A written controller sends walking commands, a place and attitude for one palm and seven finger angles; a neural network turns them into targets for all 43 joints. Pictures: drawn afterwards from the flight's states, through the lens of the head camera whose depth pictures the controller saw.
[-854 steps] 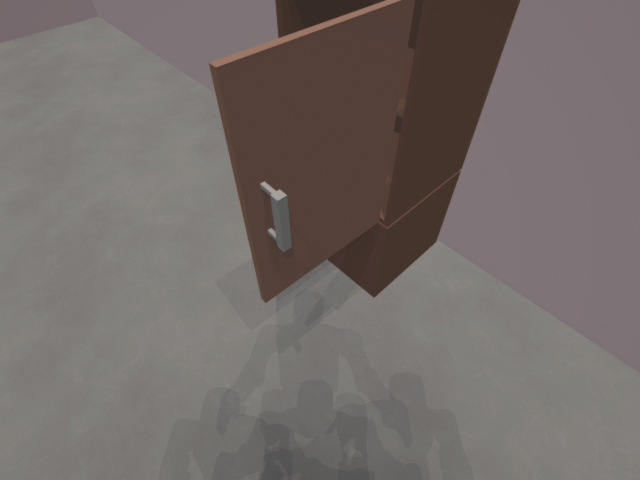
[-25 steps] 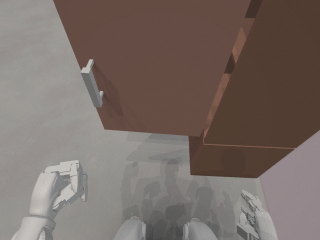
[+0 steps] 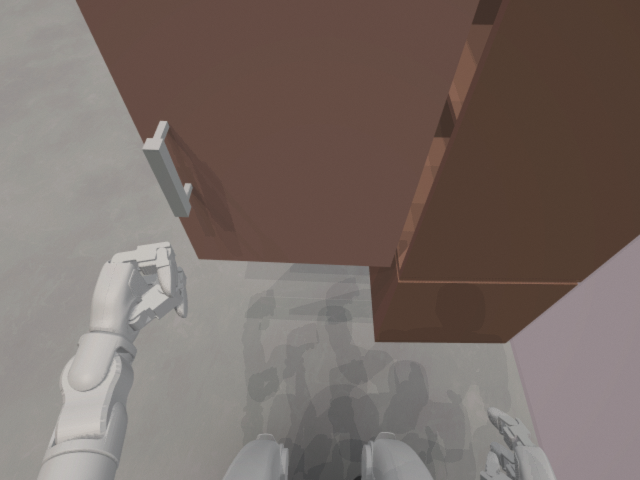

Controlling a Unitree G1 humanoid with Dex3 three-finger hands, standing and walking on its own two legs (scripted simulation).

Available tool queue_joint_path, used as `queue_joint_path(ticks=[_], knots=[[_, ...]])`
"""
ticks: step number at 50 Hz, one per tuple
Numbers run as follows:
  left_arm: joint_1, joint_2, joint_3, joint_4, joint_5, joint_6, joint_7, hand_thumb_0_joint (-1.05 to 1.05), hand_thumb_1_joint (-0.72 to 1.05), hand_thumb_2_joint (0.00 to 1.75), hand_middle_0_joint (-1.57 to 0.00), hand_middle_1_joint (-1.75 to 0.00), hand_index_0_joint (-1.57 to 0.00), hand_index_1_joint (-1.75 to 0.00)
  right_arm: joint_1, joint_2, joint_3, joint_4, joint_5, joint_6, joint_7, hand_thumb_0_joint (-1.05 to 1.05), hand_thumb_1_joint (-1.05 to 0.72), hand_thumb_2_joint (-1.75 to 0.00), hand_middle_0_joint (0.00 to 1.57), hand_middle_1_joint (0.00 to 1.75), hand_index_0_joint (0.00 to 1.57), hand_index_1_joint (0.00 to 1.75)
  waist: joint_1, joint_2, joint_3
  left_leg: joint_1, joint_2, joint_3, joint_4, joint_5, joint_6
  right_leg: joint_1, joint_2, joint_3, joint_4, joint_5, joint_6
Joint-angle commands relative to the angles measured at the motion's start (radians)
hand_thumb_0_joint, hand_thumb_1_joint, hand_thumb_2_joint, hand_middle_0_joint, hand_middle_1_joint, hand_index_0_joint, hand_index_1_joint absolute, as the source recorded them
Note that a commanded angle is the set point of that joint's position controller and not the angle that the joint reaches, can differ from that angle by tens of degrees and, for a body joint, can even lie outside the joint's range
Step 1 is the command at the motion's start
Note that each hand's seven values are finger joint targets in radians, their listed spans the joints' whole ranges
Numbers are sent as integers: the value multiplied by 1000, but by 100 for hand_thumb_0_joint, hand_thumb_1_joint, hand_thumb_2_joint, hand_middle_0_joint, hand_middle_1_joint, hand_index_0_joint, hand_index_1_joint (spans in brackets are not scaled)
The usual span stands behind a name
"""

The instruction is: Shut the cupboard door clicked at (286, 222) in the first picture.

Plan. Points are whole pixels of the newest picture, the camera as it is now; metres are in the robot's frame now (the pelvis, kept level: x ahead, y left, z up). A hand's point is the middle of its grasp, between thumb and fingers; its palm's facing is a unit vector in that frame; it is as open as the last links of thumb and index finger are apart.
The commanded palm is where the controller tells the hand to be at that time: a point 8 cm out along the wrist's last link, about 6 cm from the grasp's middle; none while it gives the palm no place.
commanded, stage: bring the fist close to the handle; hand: left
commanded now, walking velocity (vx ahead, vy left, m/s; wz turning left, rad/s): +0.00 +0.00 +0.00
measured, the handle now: (173, 171) +0.52 +0.24 +0.04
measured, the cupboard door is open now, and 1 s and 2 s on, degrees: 88 88 77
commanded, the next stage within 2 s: push the door shut along its arc in 0.88 s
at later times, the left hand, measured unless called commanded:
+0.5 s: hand (191, 224) +0.42 +0.18 +0.05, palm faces +0.00 -1.00 -0.04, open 3.2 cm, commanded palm +0.40 +0.24 +0.05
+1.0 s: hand (183, 226) +0.42 +0.20 +0.05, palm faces -0.01 -1.00 -0.03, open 3.2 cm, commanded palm +0.40 +0.24 +0.05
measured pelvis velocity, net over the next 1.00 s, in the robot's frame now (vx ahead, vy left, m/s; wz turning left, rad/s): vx -0.01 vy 0.00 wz -0.02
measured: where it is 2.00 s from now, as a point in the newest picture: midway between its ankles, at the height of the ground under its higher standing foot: outside the picture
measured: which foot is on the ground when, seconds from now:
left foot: down 0.00-1.00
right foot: down 0.00-1.00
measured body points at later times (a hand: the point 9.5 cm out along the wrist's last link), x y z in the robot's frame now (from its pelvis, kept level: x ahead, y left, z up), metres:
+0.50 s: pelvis -0.01 +0.00 +0.00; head +0.09 +0.00 +0.44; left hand +0.41 +0.24 +0.06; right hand +0.09 -0.26 -0.11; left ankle +0.01 +0.10 -0.65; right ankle +0.04 -0.10 -0.65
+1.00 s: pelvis -0.01 +0.00 +0.00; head +0.09 +0.01 +0.44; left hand +0.41 +0.25 +0.06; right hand +0.07 -0.27 -0.11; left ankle +0.01 +0.10 -0.65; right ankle +0.04 -0.10 -0.65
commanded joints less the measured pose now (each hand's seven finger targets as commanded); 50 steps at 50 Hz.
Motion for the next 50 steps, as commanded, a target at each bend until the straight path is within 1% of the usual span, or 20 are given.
queue_joint_path(ticks=[1, 5, 12, 15, 16, 19, 20, 24, 25, 26, 28, 29, 33, 37, 39, 41, 43, 45, 48, 50], knots=[[-287, 179, 94, -130, -1, -91, 12, 0, 90, 90, -130, -150, -130, -150, 0, -143, -58, -115, -1, -40, -5, 0, -90, -90, 20, 30, 20, 30, -2, -3, -289, 94, -13, -42, -178, 253, 0, 263, 18, 88, -151, 222, 14], [-390, 172, 82, -80, 11, -123, 11, 0, 90, 90, -130, -150, -130, -150, 2, -141, -59, -94, -2, -29, -3, 0, -90, -90, 20, 30, 20, 30, -6, 36, -323, 128, -11, -40, -187, 266, -3, 250, 16, 89, -147, 236, 13], [-537, 188, 87, 79, 26, -126, 11, 0, 90, 90, -130, -150, -130, -150, 35, -147, -61, -62, 0, -3, 0, 0, -90, -90, 20, 30, 20, 30, -26, 6, -331, 130, -7, -45, -188, 272, -2, 241, 18, 85, -151, 250, 15], [-656, 222, 108, 171, 35, -129, 9, 0, 90, 90, -130, -150, -130, -150, 48, -151, -59, -43, 0, 9, -2, 0, -90, -90, 20, 30, 20, 30, -44, -11, -308, 98, -8, -44, -184, 234, 0, 230, 17, 93, -160, 219, 18], [-687, 266, 142, 178, 38, -137, 11, 0, 90, 90, -130, -150, -130, -150, 54, -155, -60, -41, -1, 11, -6, 0, -90, -90, 20, 30, 20, 30, -38, 2, -329, 100, -8, -44, -176, 239, 2, 230, 19, 97, -154, 219, 16], [-764, 240, 117, 220, 44, -154, 3, 0, 90, 90, -130, -150, -130, -150, 67, -149, -60, -29, -4, 16, -1, 0, -90, -90, 20, 30, 20, 30, -46, 46, -377, 141, -8, -46, -172, 286, -2, 220, 18, 94, -144, 268, 14], [-774, 260, 137, 245, 45, -158, 2, 0, 90, 90, -130, -150, -130, -150, 76, -153, -62, -20, -6, 19, 1, 0, -90, -90, 20, 30, 20, 30, -42, 39, -394, 143, -7, -46, -166, 299, -3, 225, 18, 94, -140, 280, 15], [-859, 295, 154, 361, 57, -159, -11, 0, 90, 90, -130, -150, -130, -150, 101, -157, -60, -5, -7, 36, 5, 0, -90, -90, 20, 30, 20, 30, -62, 19, -372, 88, -7, -43, -157, 276, 2, 223, 19, 103, -142, 273, 19], [-819, 306, 173, 375, 59, -159, -13, 0, 90, 90, -130, -150, -130, -150, 106, -159, -63, -12, -8, 41, 8, 0, -90, -90, 20, 30, 20, 30, -41, 28, -393, 94, -9, -41, -161, 281, 0, 236, 20, 104, -142, 275, 15], [-792, 302, 172, 372, 57, -159, -19, 0, 90, 90, -130, -150, -130, -150, 109, -161, -63, -24, -9, 42, 11, 0, -90, -90, 20, 30, 20, 30, -34, 60, -421, 119, -11, -41, -162, 313, 0, 234, 24, 97, -134, 296, 11], [-759, 294, 172, 355, 52, -162, -25, 0, 90, 90, -130, -150, -130, -150, 115, -160, -68, -28, -8, 53, 18, 0, -90, -90, 20, 30, 20, 30, -28, 34, -440, 137, -7, -41, -167, 354, -1, 252, 23, 95, -135, 334, 13], [-745, 275, 161, 351, 47, -161, -28, 0, 90, 90, -130, -150, -130, -150, 116, -157, -69, -31, -6, 56, 22, 0, -90, -90, 20, 30, 20, 30, -31, 27, -430, 131, -8, -35, -169, 345, 0, 256, 23, 96, -142, 330, 16], [-755, 306, 190, 340, 43, -169, -19, 0, 90, 90, -130, -150, -130, -150, 118, -160, -70, -33, -5, 68, 19, 0, -90, -90, 20, 30, 20, 30, -37, -21, -389, 85, -9, -28, -178, 285, 6, 271, 23, 105, -160, 289, 20], [-825, 324, 192, 299, 52, -202, -8, 0, 90, 90, -130, -150, -130, -150, 112, -157, -68, -22, -8, 68, 12, 0, -90, -90, 20, 30, 20, 30, -46, 30, -388, 102, -9, -30, -181, 255, 7, 248, 23, 111, -166, 251, 19], [-821, 338, 207, 304, 51, -214, -8, 0, 90, 90, -130, -150, -130, -150, 113, -158, -68, -16, -11, 68, 9, 0, -90, -90, 20, 30, 20, 30, -45, 21, -402, 104, -10, -29, -176, 259, 7, 260, 23, 114, -166, 257, 20], [-835, 322, 184, 293, 49, -222, -20, 0, 90, 90, -130, -150, -130, -150, 114, -157, -66, -15, -12, 65, 8, 0, -90, -90, 20, 30, 20, 30, -50, 54, -417, 129, -10, -34, -175, 280, 6, 252, 26, 108, -157, 273, 16], [-788, 331, 198, 346, 45, -212, -32, 0, 90, 90, -130, -150, -130, -150, 111, -159, -67, -10, -9, 68, 7, 0, -90, -90, 20, 30, 20, 30, -43, 30, -388, 117, -8, -35, -183, 264, 4, 250, 25, 107, -169, 256, 17], [-810, 296, 158, 333, 44, -204, -46, 0, 90, 90, -130, -150, -130, -150, 105, -156, -65, -13, -7, 68, 8, 0, -90, -90, 20, 30, 20, 30, -51, 55, -386, 129, -7, -34, -185, 264, 4, 237, 24, 105, -170, 257, 16], [-812, 279, 148, 364, 36, -187, -51, 0, 90, 90, -130, -150, -130, -150, 109, -161, -66, -11, -5, 70, 9, 0, -90, -90, 20, 30, 20, 30, -58, 38, -362, 143, -3, -49, -190, 270, 1, 205, 26, 88, -166, 250, 15], [-792, 303, 169, 359, 37, -186, -49, 0, 90, 90, -130, -150, -130, -150, 107, -164, -67, -17, -5, 72, 10, 0, -90, -90, 20, 30, 20, 30, -47, 25, -379, 137, -5, -47, -187, 278, 1, 225, 26, 93, -164, 260, 14]])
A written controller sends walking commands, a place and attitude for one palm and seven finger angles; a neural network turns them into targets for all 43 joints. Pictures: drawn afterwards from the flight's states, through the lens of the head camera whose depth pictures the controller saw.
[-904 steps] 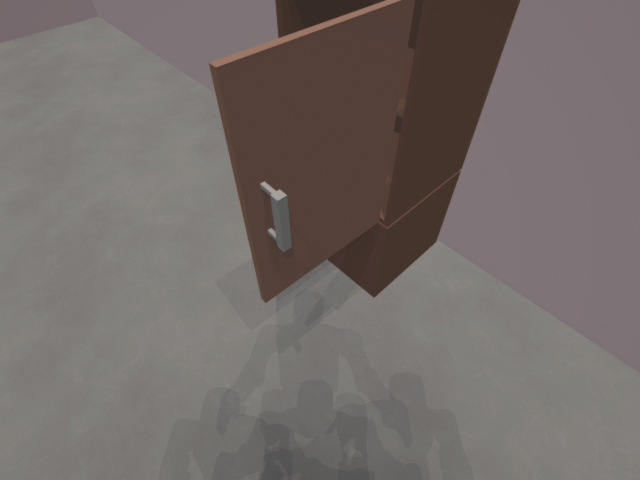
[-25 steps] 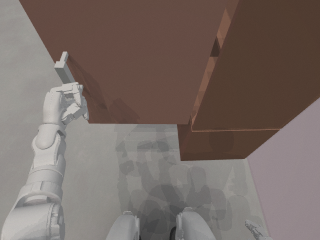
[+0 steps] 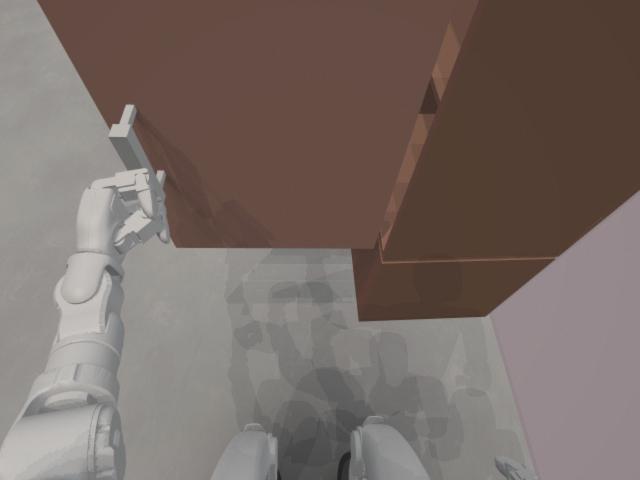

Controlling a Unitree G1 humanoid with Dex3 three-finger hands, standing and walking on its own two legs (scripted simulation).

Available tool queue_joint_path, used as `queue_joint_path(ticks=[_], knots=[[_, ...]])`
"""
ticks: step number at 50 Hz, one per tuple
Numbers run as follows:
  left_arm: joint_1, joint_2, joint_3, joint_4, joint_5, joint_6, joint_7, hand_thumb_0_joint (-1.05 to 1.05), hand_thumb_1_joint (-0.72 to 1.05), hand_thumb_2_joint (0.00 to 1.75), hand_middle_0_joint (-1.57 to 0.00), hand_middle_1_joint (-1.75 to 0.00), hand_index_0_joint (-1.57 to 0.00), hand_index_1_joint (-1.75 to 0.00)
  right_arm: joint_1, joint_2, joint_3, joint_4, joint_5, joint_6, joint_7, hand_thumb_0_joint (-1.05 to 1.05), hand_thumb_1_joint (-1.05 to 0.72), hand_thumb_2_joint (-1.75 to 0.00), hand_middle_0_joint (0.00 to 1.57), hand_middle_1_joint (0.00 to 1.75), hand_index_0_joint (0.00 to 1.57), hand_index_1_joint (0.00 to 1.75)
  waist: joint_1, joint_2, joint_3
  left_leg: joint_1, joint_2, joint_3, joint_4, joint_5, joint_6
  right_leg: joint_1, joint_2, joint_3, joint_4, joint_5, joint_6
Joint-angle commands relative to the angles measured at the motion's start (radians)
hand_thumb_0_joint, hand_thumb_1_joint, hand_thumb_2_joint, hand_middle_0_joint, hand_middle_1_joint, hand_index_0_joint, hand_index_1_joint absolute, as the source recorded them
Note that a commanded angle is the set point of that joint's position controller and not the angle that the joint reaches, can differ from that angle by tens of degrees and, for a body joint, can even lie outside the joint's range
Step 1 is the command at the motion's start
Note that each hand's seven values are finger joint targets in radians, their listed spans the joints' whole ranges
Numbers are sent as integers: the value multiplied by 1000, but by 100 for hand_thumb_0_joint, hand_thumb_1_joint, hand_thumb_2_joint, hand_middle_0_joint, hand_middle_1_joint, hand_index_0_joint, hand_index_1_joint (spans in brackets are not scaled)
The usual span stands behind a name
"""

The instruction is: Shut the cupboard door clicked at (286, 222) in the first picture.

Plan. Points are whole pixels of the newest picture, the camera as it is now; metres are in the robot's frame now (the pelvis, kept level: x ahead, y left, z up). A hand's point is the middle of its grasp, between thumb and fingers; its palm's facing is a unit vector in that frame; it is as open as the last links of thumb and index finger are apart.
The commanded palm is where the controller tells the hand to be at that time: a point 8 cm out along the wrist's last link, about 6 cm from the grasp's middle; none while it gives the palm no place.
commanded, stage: push the door shut along its arc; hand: left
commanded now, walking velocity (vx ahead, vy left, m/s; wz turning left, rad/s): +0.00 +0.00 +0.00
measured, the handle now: (143, 158) +0.53 +0.24 +0.04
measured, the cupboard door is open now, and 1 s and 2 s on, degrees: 88 77 67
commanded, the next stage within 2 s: pull the fist back off the door in 1.54 s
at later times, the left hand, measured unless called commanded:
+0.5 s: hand (171, 181) +0.48 +0.19 +0.05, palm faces -0.11 -0.99 -0.04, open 3.2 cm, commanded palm +0.47 +0.24 +0.05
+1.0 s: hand (204, 146) +0.54 +0.16 +0.05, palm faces -0.25 -0.97 -0.03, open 3.2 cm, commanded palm +0.54 +0.20 +0.05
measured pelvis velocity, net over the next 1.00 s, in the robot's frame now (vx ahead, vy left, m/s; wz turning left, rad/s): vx -0.01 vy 0.01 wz -0.03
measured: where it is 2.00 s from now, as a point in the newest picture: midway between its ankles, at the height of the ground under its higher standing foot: outside the picture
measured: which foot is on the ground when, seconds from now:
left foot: down 0.00-1.00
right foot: down 0.00-1.00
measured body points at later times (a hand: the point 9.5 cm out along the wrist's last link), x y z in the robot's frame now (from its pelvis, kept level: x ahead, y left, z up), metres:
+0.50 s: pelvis -0.01 +0.01 -0.02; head +0.12 +0.02 +0.42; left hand +0.48 +0.25 +0.06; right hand +0.04 -0.26 -0.13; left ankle +0.02 +0.10 -0.65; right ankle +0.04 -0.10 -0.65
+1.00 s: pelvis -0.01 +0.01 -0.03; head +0.16 +0.03 +0.39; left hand +0.55 +0.21 +0.06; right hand -0.01 -0.26 -0.13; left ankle +0.02 +0.10 -0.65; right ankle +0.04 -0.10 -0.65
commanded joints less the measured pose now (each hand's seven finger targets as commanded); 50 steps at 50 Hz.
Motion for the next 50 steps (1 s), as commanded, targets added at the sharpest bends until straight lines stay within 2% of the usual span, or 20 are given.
queue_joint_path(ticks=[1, 5, 6, 8, 9, 13, 16, 18, 22, 24, 26, 29, 32, 36, 39, 42, 46, 48, 49, 50], knots=[[-364, 188, 16, -199, -13, -57, -9, 0, 90, 90, -130, -150, -130, -150, 76, -161, -53, -98, 1, -35, -6, 0, -90, -90, 20, 30, 20, 30, -12, 59, -381, 198, -13, -64, -161, 256, -3, 252, 19, 74, -131, 223, 8], [-518, 211, 2, -134, 8, -64, -15, 0, 90, 90, -130, -150, -130, -150, 73, -166, -48, -76, 1, -36, -11, 0, -90, -90, 20, 30, 20, 30, -47, 42, -345, 173, -11, -75, -149, 186, 0, 192, 17, 80, -136, 153, 11], [-551, 252, 34, -139, 7, -71, -17, 0, 90, 90, -130, -150, -130, -150, 80, -171, -48, -75, -1, -39, -15, 0, -90, -90, 20, 30, 20, 30, -41, 54, -366, 174, -12, -78, -140, 197, 1, 197, 19, 80, -125, 158, 8], [-588, 249, 17, -124, 14, -72, -29, 0, 90, 90, -130, -150, -130, -150, 77, -171, -46, -69, -2, -40, -15, 0, -90, -90, 20, 30, 20, 30, -48, 93, -418, 210, -10, -84, -131, 225, -3, 176, 17, 78, -113, 173, 7], [-577, 258, 26, -105, 16, -70, -35, 0, 90, 90, -130, -150, -130, -150, 82, -173, -46, -68, -2, -40, -14, 0, -90, -90, 20, 30, 20, 30, -37, 108, -431, 224, -10, -88, -130, 237, -7, 167, 18, 75, -109, 174, 4], [-608, 264, 18, -30, 23, -41, -57, 0, 90, 90, -130, -150, -130, -150, 105, -181, -43, -62, -3, -31, -7, 0, -90, -90, 20, 30, 20, 30, -58, 90, -436, 227, -3, -102, -119, 284, -8, 139, 23, 64, -94, 199, 5], [-623, 300, 45, 2, 23, -23, -68, 0, 90, 90, -130, -150, -130, -150, 124, -186, -40, -72, -3, -25, -5, 0, -90, -90, 20, 30, 20, 30, -58, 75, -440, 190, -7, -97, -109, 282, -2, 158, 27, 67, -88, 205, 4], [-671, 269, 10, 17, 31, -14, -77, 0, 90, 90, -130, -150, -130, -150, 130, -183, -40, -66, -2, -20, -1, 0, -90, -90, 20, 30, 20, 30, -82, 79, -424, 184, -4, -96, -103, 265, 1, 128, 27, 69, -93, 192, 9], [-723, 338, 46, 31, 35, -10, -103, 0, 90, 90, -130, -150, -130, -150, 156, -195, -42, -58, -3, -15, -5, 0, -90, -90, 20, 30, 20, 30, -90, 72, -460, 164, -2, -98, -86, 268, 6, 139, 30, 75, -87, 197, 7], [-747, 323, 21, 47, 38, 0, -121, 0, 90, 90, -130, -150, -130, -150, 162, -194, -40, -52, -1, -13, -3, 0, -90, -90, 20, 30, 20, 30, -105, 89, -446, 155, -3, -95, -81, 246, 8, 120, 31, 78, -96, 176, 8], [-771, 365, 49, 41, 36, -1, -132, 0, 90, 90, -130, -150, -130, -150, 177, -200, -40, -51, -3, -14, -5, 0, -90, -90, 20, 30, 20, 30, -102, 101, -468, 167, -3, -101, -76, 262, 10, 117, 35, 75, -88, 180, 3], [-822, 335, 2, 57, 47, 14, -148, 0, 90, 90, -130, -150, -130, -150, 185, -200, -38, -39, -4, -12, -2, 0, -90, -90, 20, 30, 20, 30, -123, 150, -459, 191, 2, -108, -73, 253, 7, 63, 35, 71, -93, 155, 3], [-869, 359, 9, 73, 51, 22, -153, 0, 90, 90, -130, -150, -130, -150, 200, -209, -38, -29, -6, -12, -4, 0, -90, -90, 20, 30, 20, 30, -139, 142, -464, 205, 9, -124, -70, 259, 6, 32, 38, 61, -86, 147, 2], [-927, 346, -13, 53, 56, 27, -156, 0, 90, 90, -130, -150, -130, -150, 221, -210, -37, -23, -10, -15, -1, 0, -90, -90, 20, 30, 20, 30, -150, 204, -498, 267, 9, -137, -65, 305, 1, -14, 41, 50, -77, 157, -4], [-968, 385, 2, 130, 74, 52, -147, 0, 90, 90, -130, -150, -130, -150, 226, -218, -30, -13, -10, -11, -3, 0, -90, -90, 20, 30, 20, 30, -178, 147, -432, 190, 14, -137, -56, 236, 8, -30, 43, 52, -84, 119, 1], [-1025, 453, 40, 118, 87, 54, -137, 0, 90, 90, -130, -150, -130, -150, 235, -219, -23, -20, -16, -16, -3, 0, -90, -90, 20, 30, 20, 30, -171, 202, -493, 183, 12, -131, -38, 267, 9, -11, 44, 57, -66, 138, -1], [-1033, 461, 39, 136, 99, 61, -148, 0, 90, 90, -130, -150, -130, -150, 249, -217, -18, -29, -19, -16, 3, 0, -90, -90, 20, 30, 20, 30, -177, 217, -517, 202, 15, -135, -18, 326, 7, -26, 50, 51, -49, 168, -3], [-1031, 502, 65, 146, 109, 74, -153, 0, 90, 90, -130, -150, -130, -150, 255, -223, -18, -29, -20, -9, 3, 0, -90, -90, 20, 30, 20, 30, -171, 226, -531, 206, 19, -138, -15, 356, 3, -20, 50, 47, -42, 187, -2], [-1040, 485, 52, 135, 110, 81, -158, 0, 90, 90, -130, -150, -130, -150, 255, -220, -20, -33, -21, -9, 5, 0, -90, -90, 20, 30, 20, 30, -178, 219, -552, 206, 18, -134, -6, 368, 7, -11, 51, 51, -42, 203, 1], [-1032, 507, 69, 137, 112, 85, -161, 0, 90, 90, -130, -150, -130, -150, 259, -221, -20, -34, -22, -7, 5, 0, -90, -90, 20, 30, 20, 30, -169, 222, -556, 206, 20, -134, -5, 378, 5, -2, 51, 51, -41, 211, 0]])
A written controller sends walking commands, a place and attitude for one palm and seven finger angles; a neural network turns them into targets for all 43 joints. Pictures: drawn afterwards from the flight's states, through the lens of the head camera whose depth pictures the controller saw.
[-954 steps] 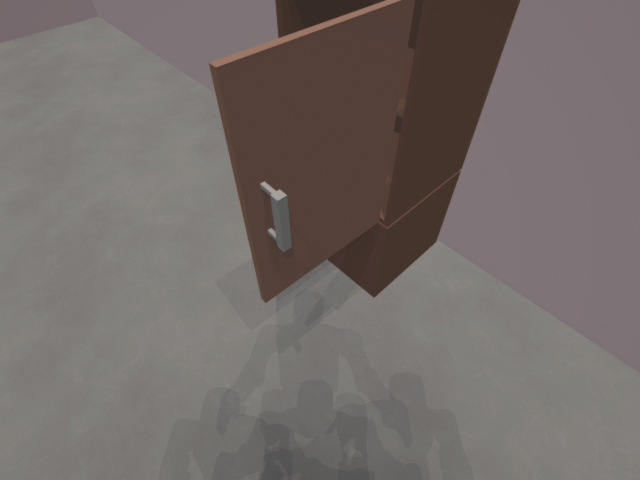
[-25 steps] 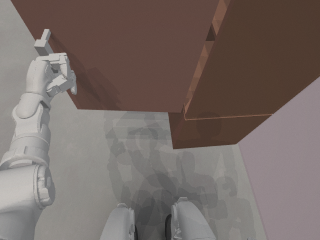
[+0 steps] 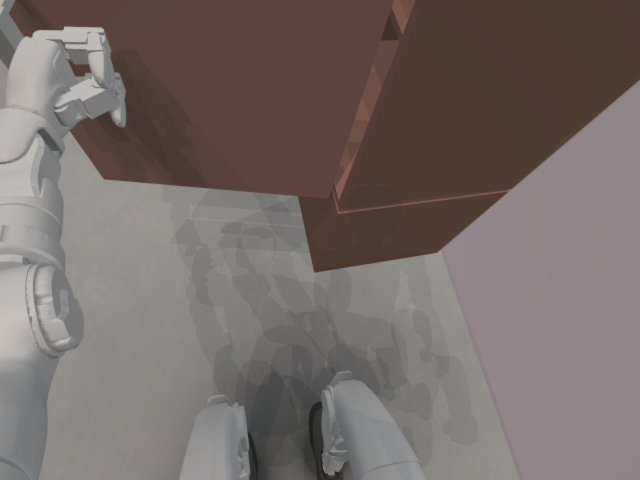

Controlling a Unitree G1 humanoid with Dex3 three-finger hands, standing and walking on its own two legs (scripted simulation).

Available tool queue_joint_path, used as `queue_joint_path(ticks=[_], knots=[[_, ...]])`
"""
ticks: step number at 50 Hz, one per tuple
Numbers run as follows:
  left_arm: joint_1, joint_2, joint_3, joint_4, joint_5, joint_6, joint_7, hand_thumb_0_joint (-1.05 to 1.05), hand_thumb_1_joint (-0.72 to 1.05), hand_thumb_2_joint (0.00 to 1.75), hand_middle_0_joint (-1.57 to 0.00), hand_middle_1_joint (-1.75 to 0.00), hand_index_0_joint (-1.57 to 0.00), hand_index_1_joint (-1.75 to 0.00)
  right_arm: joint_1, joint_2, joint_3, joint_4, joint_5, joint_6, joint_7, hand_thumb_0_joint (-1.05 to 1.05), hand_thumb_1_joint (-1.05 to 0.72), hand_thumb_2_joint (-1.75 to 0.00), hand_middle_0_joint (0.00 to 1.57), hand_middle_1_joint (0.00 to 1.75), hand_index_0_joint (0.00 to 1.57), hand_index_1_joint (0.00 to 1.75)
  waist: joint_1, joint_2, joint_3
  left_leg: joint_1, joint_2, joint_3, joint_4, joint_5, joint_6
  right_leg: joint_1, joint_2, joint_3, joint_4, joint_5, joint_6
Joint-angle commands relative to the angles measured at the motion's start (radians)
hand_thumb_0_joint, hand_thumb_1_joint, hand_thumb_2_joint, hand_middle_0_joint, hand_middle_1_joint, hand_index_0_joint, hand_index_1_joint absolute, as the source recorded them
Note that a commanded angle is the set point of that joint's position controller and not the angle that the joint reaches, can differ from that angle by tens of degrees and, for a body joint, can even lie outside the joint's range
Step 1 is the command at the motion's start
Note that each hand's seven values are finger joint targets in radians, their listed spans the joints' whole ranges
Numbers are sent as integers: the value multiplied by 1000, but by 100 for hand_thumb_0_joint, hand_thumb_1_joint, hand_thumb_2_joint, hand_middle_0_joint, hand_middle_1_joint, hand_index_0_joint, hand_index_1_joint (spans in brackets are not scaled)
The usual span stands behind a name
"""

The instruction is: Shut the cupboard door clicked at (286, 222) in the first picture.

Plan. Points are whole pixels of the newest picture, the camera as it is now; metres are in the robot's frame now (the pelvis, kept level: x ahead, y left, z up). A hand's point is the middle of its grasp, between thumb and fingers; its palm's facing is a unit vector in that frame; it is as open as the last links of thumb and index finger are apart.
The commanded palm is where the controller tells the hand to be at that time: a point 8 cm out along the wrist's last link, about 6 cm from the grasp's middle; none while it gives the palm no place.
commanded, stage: push the door shut along its arc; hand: left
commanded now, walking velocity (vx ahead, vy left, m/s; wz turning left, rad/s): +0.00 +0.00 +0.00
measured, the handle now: (36, 60) +0.60 +0.25 +0.07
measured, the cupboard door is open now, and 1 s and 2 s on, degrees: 77 67 67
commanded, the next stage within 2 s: pull the fist back off the door in 0.54 s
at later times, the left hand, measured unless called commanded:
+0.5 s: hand (127, 60) +0.59 +0.15 +0.08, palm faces -0.31 -0.95 -0.02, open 3.0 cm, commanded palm +0.61 +0.17 +0.08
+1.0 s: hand (156, 53) +0.61 +0.12 +0.07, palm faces +0.04 -1.00 -0.01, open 3.1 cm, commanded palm +0.57 +0.16 +0.08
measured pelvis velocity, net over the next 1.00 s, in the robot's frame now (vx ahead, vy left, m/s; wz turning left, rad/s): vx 0.01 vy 0.00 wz -0.02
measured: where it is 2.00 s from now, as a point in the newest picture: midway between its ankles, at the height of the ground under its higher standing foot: (287, 479)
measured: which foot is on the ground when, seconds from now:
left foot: down 0.00-1.00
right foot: down 0.00-1.00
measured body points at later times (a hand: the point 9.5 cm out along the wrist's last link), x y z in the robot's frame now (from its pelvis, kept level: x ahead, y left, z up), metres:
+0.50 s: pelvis +0.00 +0.00 -0.02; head +0.20 +0.03 +0.39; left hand +0.60 +0.20 +0.09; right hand -0.03 -0.27 -0.10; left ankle +0.03 +0.09 -0.62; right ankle +0.06 -0.11 -0.62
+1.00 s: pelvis +0.01 +0.00 +0.00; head +0.20 +0.02 +0.41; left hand +0.60 +0.18 +0.08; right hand -0.05 -0.23 -0.09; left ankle +0.03 +0.09 -0.62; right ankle +0.06 -0.11 -0.62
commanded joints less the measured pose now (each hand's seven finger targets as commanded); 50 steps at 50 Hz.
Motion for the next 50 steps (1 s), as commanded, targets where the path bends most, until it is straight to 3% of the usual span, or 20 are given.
queue_joint_path(ticks=[1, 5, 9, 11, 14, 16, 19, 21, 24, 32, 33, 34, 36, 38, 40, 41, 43, 46, 47, 50], knots=[[-486, 232, 44, -219, -19, -46, -15, 0, 90, 90, -130, -150, -130, -150, 211, -197, -67, -40, -2, -12, -7, 0, -90, -90, 20, 30, 20, 30, -19, 187, -585, 474, -3, -115, -146, 430, -9, 214, 35, 67, -121, 220, -8], [-507, 263, 53, -172, 0, -11, -15, 0, 90, 90, -130, -150, -130, -150, 215, -199, -62, -39, -2, -6, -7, 0, -90, -90, 20, 30, 20, 30, -32, 161, -532, 400, -2, -105, -137, 376, -4, 213, 38, 71, -127, 199, -3], [-566, 284, 50, -193, 11, -11, -21, 0, 90, 90, -130, -150, -130, -150, 228, -199, -61, -35, -6, -11, -11, 0, -90, -90, 20, 30, 20, 30, -41, 190, -576, 413, -2, -105, -121, 405, -3, 211, 38, 74, -117, 223, -4], [-600, 271, 35, -178, 7, -8, -31, 0, 90, 90, -130, -150, -130, -150, 234, -196, -60, -26, -7, -16, -14, 0, -90, -90, 20, 30, 20, 30, -63, 190, -559, 406, -3, -102, -107, 411, 2, 194, 41, 72, -115, 234, -4], [-635, 322, 49, -150, 17, 13, -48, 0, 90, 90, -130, -150, -130, -150, 239, -203, -56, -19, -6, -20, -20, 0, -90, -90, 20, 30, 20, 30, -71, 177, -562, 354, -4, -97, -93, 380, 6, 210, 42, 80, -115, 223, -1], [-690, 293, 14, -156, 16, 18, -58, 0, 90, 90, -130, -150, -130, -150, 245, -201, -53, -12, -7, -27, -23, 0, -90, -90, 20, 30, 20, 30, -93, 204, -560, 376, -3, -106, -90, 388, 8, 177, 43, 72, -110, 220, -4], [-714, 316, 14, -133, 25, 38, -69, 0, 90, 90, -130, -150, -130, -150, 250, -208, -52, -1, -9, -31, -29, 0, -90, -90, 20, 30, 20, 30, -101, 221, -562, 377, 1, -108, -77, 389, 6, 147, 44, 67, -107, 209, -4], [-753, 272, -18, -145, 22, 45, -74, 0, 90, 90, -130, -150, -130, -150, 253, -203, -51, 6, -13, -40, -29, 0, -90, -90, 20, 30, 20, 30, -110, 269, -583, 417, 0, -115, -68, 418, 3, 113, 46, 59, -97, 220, -9], [-771, 304, -14, -115, 34, 68, -81, 0, 90, 90, -130, -150, -130, -150, 255, -211, -48, 13, -14, -42, -33, 0, -90, -90, 20, 30, 20, 30, -123, 251, -573, 379, 2, -111, -53, 399, 6, 107, 47, 60, -95, 212, -6], [-876, 253, -72, -132, 56, 93, -76, 0, 90, 90, -130, -150, -130, -150, 257, -217, -45, 33, -22, -53, -32, 0, -90, -90, 20, 30, 20, 30, -149, 342, -590, 461, 11, -146, -40, 419, -4, -11, 52, 33, -67, 187, -12], [-842, 306, 154, -132, -14, 111, 112, 0, 90, 90, -130, -150, -130, -150, 323, -198, -25, -13, -48, -54, -20, 0, -90, -90, 20, 30, 20, 30, -91, 341, -589, 404, 24, -161, -72, 394, -9, 25, 40, 35, -74, 179, -10], [-787, 242, 100, -103, 10, 123, 203, 0, 90, 90, -130, -150, -130, -150, 310, -195, -25, -15, -54, -54, 0, 0, -90, -90, 20, 30, 20, 30, -97, 332, -577, 400, 28, -162, -90, 376, -16, 25, 38, 34, -75, 166, -5], [-752, 165, 114, -136, 31, 105, 357, 0, 90, 90, -130, -150, -130, -150, 329, -183, -36, -23, -77, -48, 31, 0, -90, -90, 20, 30, 20, 30, -93, 258, -571, 395, 27, -172, -105, 379, -18, 48, 37, 26, -80, 166, 5], [-768, 136, 51, -228, 132, 52, 468, 0, 90, 90, -130, -150, -130, -150, 332, -179, -50, -21, -95, -37, 67, 0, -90, -90, 20, 30, 20, 30, -90, 346, -627, 470, 27, -168, -104, 421, -32, 29, 30, 31, -76, 172, 5], [-755, 131, 13, -253, 195, 14, 491, 0, 90, 90, -130, -150, -130, -150, 344, -184, -65, -15, -94, -17, 91, 0, -90, -90, 20, 30, 20, 30, -93, 359, -666, 538, 27, -173, -113, 463, -41, 47, 31, 34, -89, 195, 0], [-763, 129, 14, -249, 194, 2, 478, 0, 90, 90, -130, -150, -130, -150, 352, -189, -70, -10, -92, -9, 94, 0, -90, -90, 20, 30, 20, 30, -104, 341, -678, 563, 29, -189, -117, 483, -43, 50, 34, 32, -90, 208, -1], [-740, 109, 7, -234, 158, -3, 432, 0, 90, 90, -130, -150, -130, -150, 343, -188, -74, -9, -79, 4, 93, 0, -90, -90, 20, 30, 20, 30, -99, 311, -675, 547, 21, -171, -136, 455, -38, 116, 38, 40, -121, 220, 1], [-663, 188, 100, -242, 110, -15, 397, 0, 90, 90, -130, -150, -130, -150, 342, -186, -68, -19, -72, 11, 83, 0, -90, -90, 20, 30, 20, 30, -57, 272, -685, 501, 10, -139, -162, 452, -25, 240, 42, 52, -140, 258, 0], [-630, 171, 94, -256, 103, -26, 396, 0, 90, 90, -130, -150, -130, -150, 332, -176, -66, -28, -68, 12, 84, 0, -90, -90, 20, 30, 20, 30, -43, 263, -687, 488, 5, -126, -168, 461, -24, 273, 41, 57, -146, 278, 2], [-485, 150, 108, -208, 102, -52, 410, 0, 90, 90, -130, -150, -130, -150, 323, -162, -67, -36, -67, 21, 87, 0, -90, -90, 20, 30, 20, 30, -24, 177, -586, 400, -1, -91, -183, 436, -15, 348, 41, 68, -162, 312, 6]])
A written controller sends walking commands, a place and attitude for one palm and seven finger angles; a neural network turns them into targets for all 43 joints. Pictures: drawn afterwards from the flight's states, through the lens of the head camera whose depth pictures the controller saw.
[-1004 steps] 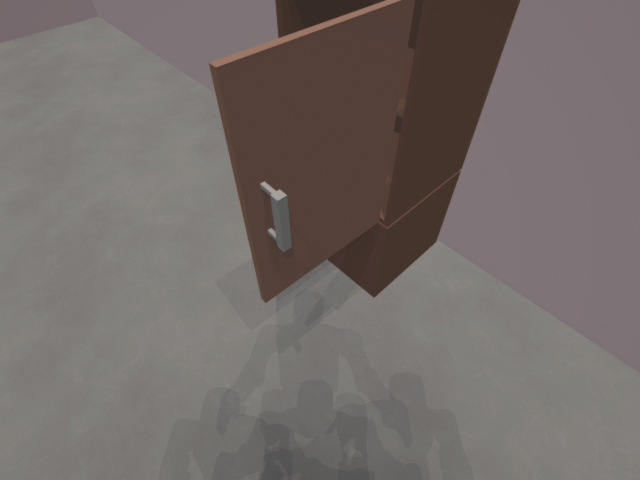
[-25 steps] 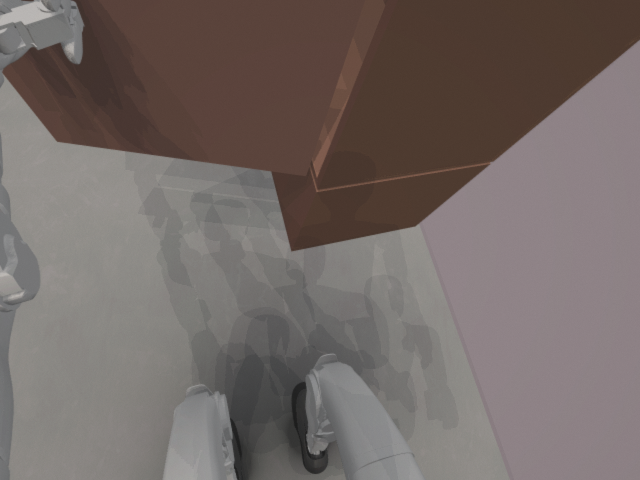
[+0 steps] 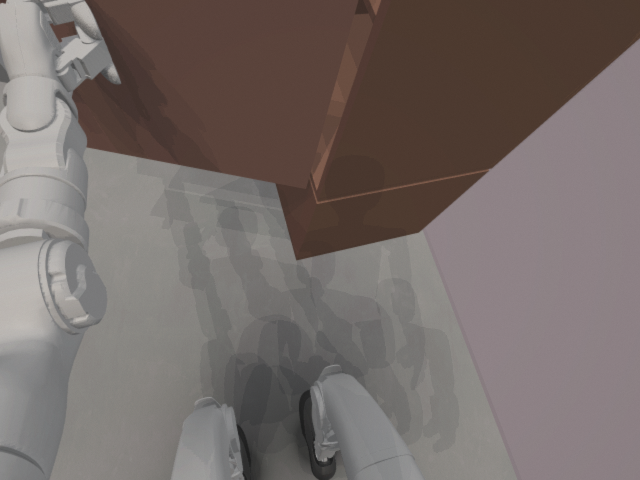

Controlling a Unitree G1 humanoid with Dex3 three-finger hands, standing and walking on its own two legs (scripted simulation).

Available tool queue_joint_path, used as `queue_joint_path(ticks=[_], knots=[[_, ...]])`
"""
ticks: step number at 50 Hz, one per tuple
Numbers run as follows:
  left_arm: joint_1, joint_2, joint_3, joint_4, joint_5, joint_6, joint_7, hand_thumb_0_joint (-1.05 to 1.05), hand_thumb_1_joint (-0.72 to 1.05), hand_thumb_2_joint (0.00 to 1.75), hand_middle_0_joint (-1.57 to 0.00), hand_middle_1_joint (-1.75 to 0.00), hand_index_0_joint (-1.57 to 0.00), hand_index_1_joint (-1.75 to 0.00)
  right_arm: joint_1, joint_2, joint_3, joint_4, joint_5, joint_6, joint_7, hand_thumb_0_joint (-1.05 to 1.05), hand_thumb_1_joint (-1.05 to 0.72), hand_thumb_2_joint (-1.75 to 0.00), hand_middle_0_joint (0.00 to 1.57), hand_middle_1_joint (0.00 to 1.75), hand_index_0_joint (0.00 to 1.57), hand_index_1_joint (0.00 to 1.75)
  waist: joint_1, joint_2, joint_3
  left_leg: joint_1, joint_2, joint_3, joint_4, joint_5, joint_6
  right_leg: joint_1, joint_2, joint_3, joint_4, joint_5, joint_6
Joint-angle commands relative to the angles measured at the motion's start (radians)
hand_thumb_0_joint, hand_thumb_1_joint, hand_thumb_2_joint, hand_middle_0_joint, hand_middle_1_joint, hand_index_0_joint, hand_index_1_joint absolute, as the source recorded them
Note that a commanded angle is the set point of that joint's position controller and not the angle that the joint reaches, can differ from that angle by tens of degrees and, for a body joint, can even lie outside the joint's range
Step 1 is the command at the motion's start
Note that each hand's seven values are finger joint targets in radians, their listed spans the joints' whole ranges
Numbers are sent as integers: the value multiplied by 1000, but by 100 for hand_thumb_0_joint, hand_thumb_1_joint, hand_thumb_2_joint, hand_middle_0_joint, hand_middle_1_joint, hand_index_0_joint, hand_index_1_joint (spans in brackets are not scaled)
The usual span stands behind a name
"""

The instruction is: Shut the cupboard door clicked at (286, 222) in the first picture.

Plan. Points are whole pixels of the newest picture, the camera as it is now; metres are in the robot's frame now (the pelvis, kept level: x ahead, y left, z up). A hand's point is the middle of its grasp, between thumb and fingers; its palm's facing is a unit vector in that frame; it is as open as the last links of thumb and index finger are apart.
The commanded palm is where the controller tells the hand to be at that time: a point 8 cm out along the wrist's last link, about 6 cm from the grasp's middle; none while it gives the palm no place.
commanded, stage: pull the fist back off the door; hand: left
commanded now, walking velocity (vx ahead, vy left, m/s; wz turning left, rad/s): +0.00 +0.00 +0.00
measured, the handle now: out of the picture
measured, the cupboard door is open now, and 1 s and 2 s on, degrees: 67 67 67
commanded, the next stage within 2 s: draw the hand back to the body in 0.52 s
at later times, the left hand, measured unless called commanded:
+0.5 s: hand (106, 127) +0.50 +0.14 +0.07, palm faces +0.07 -1.00 -0.04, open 3.2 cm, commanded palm +0.48 +0.18 +0.07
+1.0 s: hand (29, 164) +0.42 +0.17 +0.13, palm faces +0.09 -0.99 -0.05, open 3.2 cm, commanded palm +0.38 +0.22 +0.14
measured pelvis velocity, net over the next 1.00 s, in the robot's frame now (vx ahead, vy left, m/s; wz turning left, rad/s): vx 0.02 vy -0.01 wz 0.04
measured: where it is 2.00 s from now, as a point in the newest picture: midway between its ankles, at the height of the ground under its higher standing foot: (281, 468)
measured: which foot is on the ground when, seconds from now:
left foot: down 0.00-1.00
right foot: down 0.00-1.00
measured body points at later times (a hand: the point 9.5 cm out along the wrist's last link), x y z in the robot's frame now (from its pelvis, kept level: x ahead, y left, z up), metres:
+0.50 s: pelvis +0.01 -0.01 +0.02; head +0.14 +0.01 +0.45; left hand +0.49 +0.19 +0.07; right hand +0.07 -0.28 -0.09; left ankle +0.01 +0.09 -0.62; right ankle +0.05 -0.11 -0.62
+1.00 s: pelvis +0.02 -0.01 +0.07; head +0.09 -0.02 +0.51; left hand +0.41 +0.22 +0.14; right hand +0.07 -0.26 -0.06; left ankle +0.01 +0.09 -0.62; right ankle +0.05 -0.11 -0.62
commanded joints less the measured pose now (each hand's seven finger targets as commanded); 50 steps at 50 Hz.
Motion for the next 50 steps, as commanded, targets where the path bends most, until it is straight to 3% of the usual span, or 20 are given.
queue_joint_path(ticks=[1, 4, 7, 10, 13, 15, 17, 18, 21, 22, 24, 25, 26, 32, 34, 36, 38, 41, 46, 50], knots=[[-349, 201, 32, -191, -19, -113, 13, 0, 90, 90, -130, -150, -130, -150, 217, -226, -87, -39, 4, -2, -9, 0, -90, -90, 20, 30, 20, 30, 35, 143, -560, 430, -17, -81, -164, 426, -6, 389, 24, 72, -133, 304, 7], [-256, 154, 20, -217, -35, -148, 15, 0, 90, 90, -130, -150, -130, -150, 204, -221, -100, -50, 8, 6, -7, 0, -90, -90, 20, 30, 20, 30, 56, 88, -542, 411, -25, -58, -181, 420, -4, 459, 21, 82, -148, 340, 8], [-207, 73, -29, -247, -56, -182, -1, 0, 90, 90, -130, -150, -130, -150, 192, -212, -111, -47, 15, 11, -8, 0, -90, -90, 20, 30, 20, 30, 58, 74, -534, 434, -31, -47, -186, 452, -6, 480, 16, 86, -148, 394, 10], [-135, 27, -40, -287, -83, -205, -8, 0, 90, 90, -130, -150, -130, -150, 169, -211, -126, -52, 22, 19, -9, 0, -90, -90, 20, 30, 20, 30, 82, 53, -536, 456, -38, -35, -199, 451, -8, 510, 14, 90, -161, 408, 11], [-133, -8, -67, -363, -91, -241, -4, 0, 90, 90, -130, -150, -130, -150, 144, -204, -133, -51, 26, 23, -15, 0, -90, -90, 20, 30, 20, 30, 96, 84, -560, 518, -40, -34, -205, 479, -13, 510, 7, 90, -158, 421, 11], [-111, -17, -66, -382, -98, -259, 3, 0, 90, 90, -130, -150, -130, -150, 126, -202, -138, -48, 29, 24, -19, 0, -90, -90, 20, 30, 20, 30, 99, 45, -551, 514, -43, -29, -207, 464, -11, 529, 6, 94, -163, 424, 14], [-106, -62, -107, -415, -99, -280, 6, 0, 90, 90, -130, -150, -130, -150, 102, -196, -139, -47, 32, 23, -23, 0, -90, -90, 20, 30, 20, 30, 105, 84, -554, 550, -45, -30, -211, 473, -15, 512, 2, 94, -162, 421, 13], [-93, -66, -109, -413, -99, -285, 8, 0, 90, 90, -130, -150, -130, -150, 92, -195, -141, -43, 34, 23, -25, 0, -90, -90, 20, 30, 20, 30, 106, 67, -550, 549, -45, -29, -211, 465, -14, 516, 1, 93, -162, 417, 13], [-83, -106, -148, -388, -99, -290, 10, 0, 90, 90, -130, -150, -130, -150, 64, -195, -140, -44, 39, 24, -33, 0, -90, -90, 20, 30, 20, 30, 94, 31, -486, 521, -49, -28, -221, 403, -11, 499, -1, 94, -170, 372, 13], [-87, -110, -152, -377, -100, -291, 12, 0, 90, 90, -130, -150, -130, -150, 49, -194, -139, -39, 41, 23, -36, 0, -90, -90, 20, 30, 20, 30, 94, 35, -476, 511, -51, -26, -223, 375, -12, 492, -4, 98, -177, 351, 15], [-105, -51, -111, -351, -97, -292, 18, 0, 90, 90, -130, -150, -130, -150, 35, -202, -136, -36, 42, 23, -45, 0, -90, -90, 20, 30, 20, 30, 98, 11, -465, 472, -54, -30, -221, 335, -11, 500, -6, 105, -175, 323, 14], [-129, -67, -129, -342, -98, -291, 20, 0, 90, 90, -130, -150, -130, -150, 24, -199, -132, -38, 42, 21, -47, 0, -90, -90, 20, 30, 20, 30, 85, 1, -450, 449, -58, -28, -221, 307, -8, 500, -7, 109, -179, 303, 16], [-154, -57, -122, -349, -97, -294, 21, 0, 90, 90, -130, -150, -130, -150, 21, -200, -131, -38, 40, 16, -51, 0, -90, -90, 20, 30, 20, 30, 86, 28, -454, 458, -58, -27, -215, 308, -7, 483, -8, 108, -173, 301, 14], [-156, -28, -109, -252, -98, -275, -5, 0, 90, 90, -130, -150, -130, -150, 4, -204, -118, -41, 41, 4, -59, 0, -90, -90, 20, 30, 20, 30, 81, 19, -478, 412, -58, -35, -198, 289, -7, 473, -11, 112, -158, 276, 14], [-82, 43, -43, -345, -114, -273, -21, 0, 90, 90, -130, -150, -130, -150, 3, -209, -122, -73, 45, 6, -58, 0, -90, -90, 20, 30, 20, 30, 148, 62, -602, 482, -59, -29, -220, 347, -13, 560, -10, 117, -154, 325, 7], [44, 13, -54, -448, -142, -258, -47, 0, 90, 90, -130, -150, -130, -150, 2, -201, -125, -109, 57, 7, -54, 0, -90, -90, 20, 30, 20, 30, 190, 88, -699, 581, -58, -24, -249, 451, -19, 643, -5, 109, -160, 414, 4], [144, -32, -90, -521, -166, -215, -66, 0, 90, 90, -130, -150, -130, -150, -6, -190, -124, -125, 75, 14, -53, 0, -90, -90, 20, 30, 20, 30, 196, 46, -641, 599, -53, -15, -290, 457, -18, 685, -1, 103, -207, 432, 11], [237, -26, -79, -632, -200, -159, -66, 0, 90, 90, -130, -150, -130, -150, -15, -189, -123, -151, 95, 15, -74, 0, -90, -90, 20, 30, 20, 30, 200, -76, -533, 550, -57, 5, -360, 361, -4, 795, 1, 113, -288, 396, 19], [364, -88, -139, -794, -223, -157, -55, 0, 90, 90, -130, -150, -130, -150, -62, -176, -116, -148, 107, -16, -98, 0, -90, -90, 20, 30, 20, 30, 206, -57, -357, 626, -57, 14, -456, 298, -1, 804, 0, 103, -379, 319, 19], [486, -106, -158, -812, -234, -138, -81, 0, 90, 90, -130, -150, -130, -150, -103, -175, -113, -145, 114, -36, -104, 0, -90, -90, 20, 30, 20, 30, 223, -46, -268, 681, -56, 10, -522, 247, -5, 805, -6, 96, -436, 240, 16]])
